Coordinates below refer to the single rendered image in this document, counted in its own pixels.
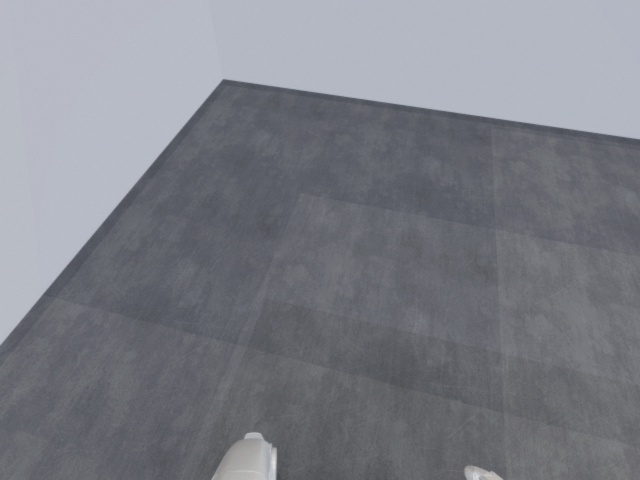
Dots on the robot left shin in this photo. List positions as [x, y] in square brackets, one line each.
[253, 435]

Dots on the left robot thigh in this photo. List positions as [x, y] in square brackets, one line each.
[248, 459]

